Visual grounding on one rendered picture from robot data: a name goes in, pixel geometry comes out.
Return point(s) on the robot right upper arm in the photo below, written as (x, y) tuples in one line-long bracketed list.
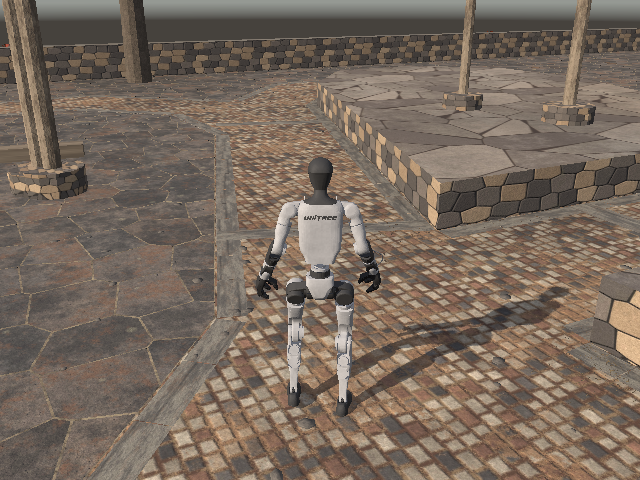
[(351, 211)]

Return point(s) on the right robot hand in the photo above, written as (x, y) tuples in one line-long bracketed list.
[(368, 278)]

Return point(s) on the right robot forearm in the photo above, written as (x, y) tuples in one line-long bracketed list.
[(369, 261)]

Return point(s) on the robot left upper arm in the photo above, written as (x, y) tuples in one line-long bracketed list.
[(289, 210)]

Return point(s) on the robot right thigh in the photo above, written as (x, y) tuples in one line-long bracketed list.
[(344, 301)]

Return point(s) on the right robot shin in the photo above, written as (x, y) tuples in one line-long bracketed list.
[(344, 364)]

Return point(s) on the left robot hand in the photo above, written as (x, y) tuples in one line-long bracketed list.
[(260, 284)]

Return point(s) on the left robot forearm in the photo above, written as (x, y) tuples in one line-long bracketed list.
[(269, 264)]

